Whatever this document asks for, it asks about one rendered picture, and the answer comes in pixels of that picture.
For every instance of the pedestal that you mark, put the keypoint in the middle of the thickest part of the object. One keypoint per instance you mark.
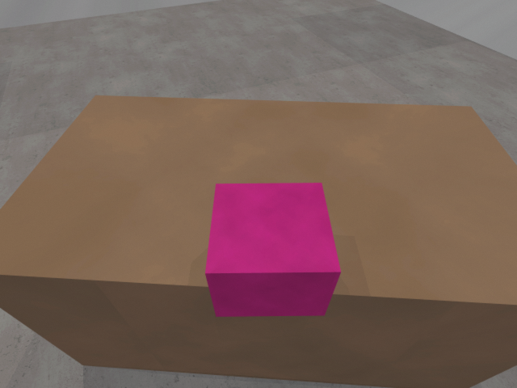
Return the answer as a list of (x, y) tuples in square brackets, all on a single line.
[(103, 247)]

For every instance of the carton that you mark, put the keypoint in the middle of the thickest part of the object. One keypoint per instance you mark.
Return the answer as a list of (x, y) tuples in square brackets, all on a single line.
[(271, 250)]

